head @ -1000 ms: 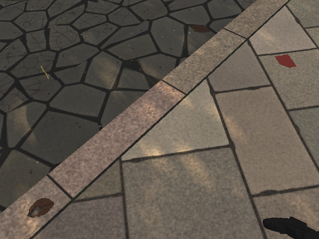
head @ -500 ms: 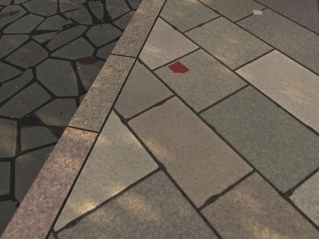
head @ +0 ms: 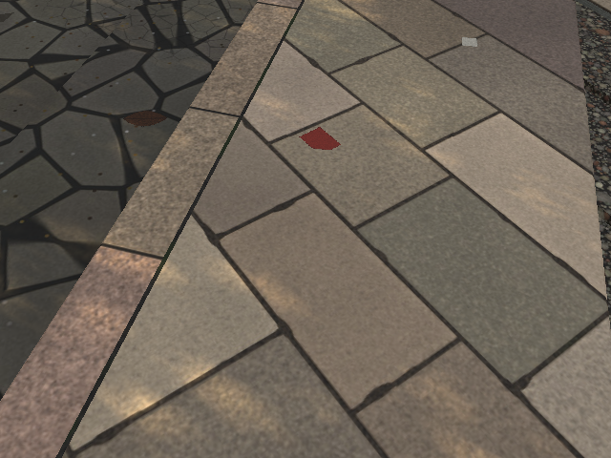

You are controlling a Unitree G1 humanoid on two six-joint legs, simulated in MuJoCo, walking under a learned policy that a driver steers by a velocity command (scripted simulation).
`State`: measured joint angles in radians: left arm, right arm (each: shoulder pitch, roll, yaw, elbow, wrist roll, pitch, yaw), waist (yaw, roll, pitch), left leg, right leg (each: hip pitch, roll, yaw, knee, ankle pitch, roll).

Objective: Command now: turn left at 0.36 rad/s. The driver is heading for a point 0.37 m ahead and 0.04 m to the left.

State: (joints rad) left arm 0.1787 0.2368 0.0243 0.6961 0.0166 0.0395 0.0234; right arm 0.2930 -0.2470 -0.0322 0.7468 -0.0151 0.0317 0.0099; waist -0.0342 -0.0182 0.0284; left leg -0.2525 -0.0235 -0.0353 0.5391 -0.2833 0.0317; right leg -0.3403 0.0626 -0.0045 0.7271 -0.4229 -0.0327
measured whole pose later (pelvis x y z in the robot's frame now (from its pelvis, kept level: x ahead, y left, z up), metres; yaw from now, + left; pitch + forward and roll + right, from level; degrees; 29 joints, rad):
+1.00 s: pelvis +0.20 +0.11 +0.01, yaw +12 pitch +1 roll +0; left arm 0.18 0.24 0.04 0.81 0.04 -0.02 -0.04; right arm 0.40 -0.21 -0.02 0.88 -0.01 -0.07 -0.01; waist -0.03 -0.04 0.06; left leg 0.02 -0.03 0.15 0.26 -0.29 0.05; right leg -0.61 -0.02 -0.02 0.76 -0.09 -0.03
